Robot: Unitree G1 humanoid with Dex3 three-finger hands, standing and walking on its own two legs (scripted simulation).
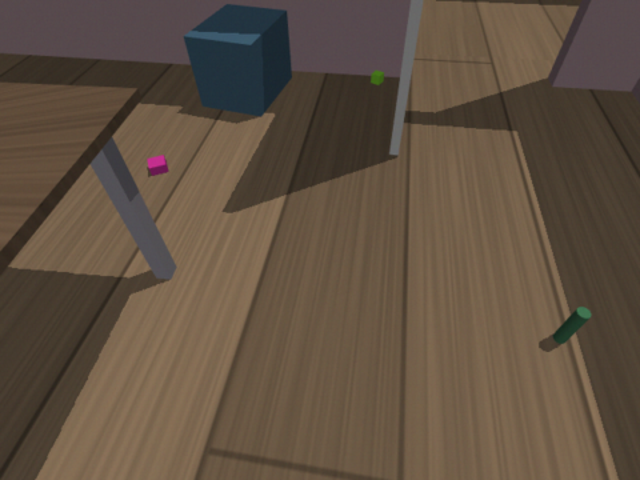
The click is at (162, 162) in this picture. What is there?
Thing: small box
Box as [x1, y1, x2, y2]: [147, 155, 168, 175]
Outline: 163,155 147,159 148,166 152,175 168,171
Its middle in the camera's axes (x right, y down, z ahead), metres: -0.83 -0.37 +1.97
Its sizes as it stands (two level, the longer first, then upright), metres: 0.085 0.082 0.047
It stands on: the floor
